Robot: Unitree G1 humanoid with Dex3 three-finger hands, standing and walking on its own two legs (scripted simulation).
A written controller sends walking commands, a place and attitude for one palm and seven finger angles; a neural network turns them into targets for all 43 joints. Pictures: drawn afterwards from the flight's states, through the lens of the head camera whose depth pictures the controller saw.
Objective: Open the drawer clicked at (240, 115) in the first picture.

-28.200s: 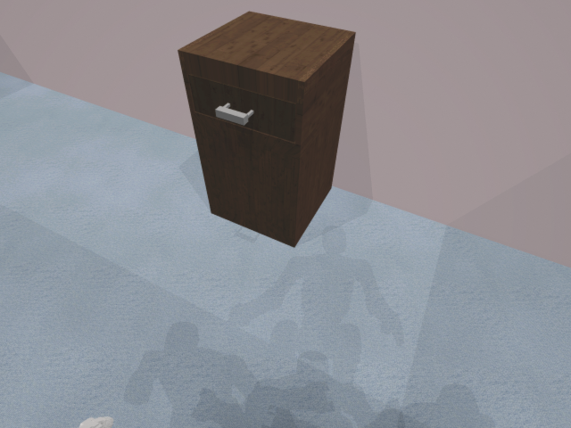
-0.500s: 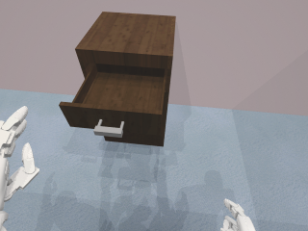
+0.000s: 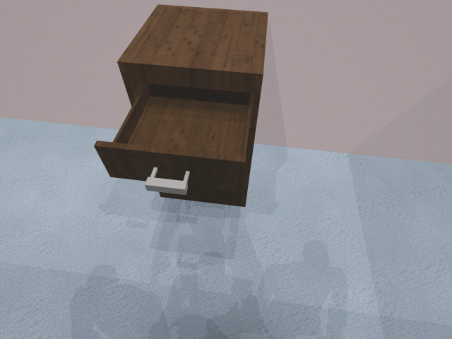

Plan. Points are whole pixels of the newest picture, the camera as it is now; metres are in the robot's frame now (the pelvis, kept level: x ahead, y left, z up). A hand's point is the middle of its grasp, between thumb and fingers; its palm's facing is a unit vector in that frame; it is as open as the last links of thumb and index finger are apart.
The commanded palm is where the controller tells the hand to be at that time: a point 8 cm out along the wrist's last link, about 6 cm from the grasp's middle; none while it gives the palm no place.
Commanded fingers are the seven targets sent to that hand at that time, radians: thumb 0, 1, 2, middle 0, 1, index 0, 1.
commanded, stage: let the arm hang, fingers relaxed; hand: left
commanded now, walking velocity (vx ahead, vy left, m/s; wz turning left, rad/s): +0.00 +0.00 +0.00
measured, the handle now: (169, 179) +0.51 +0.19 -0.14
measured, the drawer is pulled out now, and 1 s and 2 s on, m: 0.29 0.29 0.29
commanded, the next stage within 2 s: look to check the result in 0.58 s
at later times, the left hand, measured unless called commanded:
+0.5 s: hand out of the picture -0.01 +0.16 -0.18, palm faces +0.04 -0.99 -0.16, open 7.3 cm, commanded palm none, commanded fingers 0.00 0.90 0.90 -0.20 -0.30 -0.20 -0.30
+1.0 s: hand out of the picture +0.00 +0.16 -0.18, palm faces +0.04 -0.98 -0.17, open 7.4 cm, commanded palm none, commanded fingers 0.00 0.90 0.90 -0.20 -0.30 -0.20 -0.30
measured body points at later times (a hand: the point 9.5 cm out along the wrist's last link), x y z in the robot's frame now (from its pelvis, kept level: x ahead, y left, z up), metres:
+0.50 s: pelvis +0.00 +0.00 +0.00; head +0.01 +0.00 +0.45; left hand -0.02 +0.21 -0.16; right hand -0.04 -0.19 -0.16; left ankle -0.03 +0.12 -0.74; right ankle +0.03 -0.09 -0.74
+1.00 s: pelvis +0.01 +0.00 +0.00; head +0.03 +0.00 +0.45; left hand +0.00 +0.22 -0.16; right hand -0.03 -0.19 -0.16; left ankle -0.03 +0.12 -0.74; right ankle +0.03 -0.09 -0.74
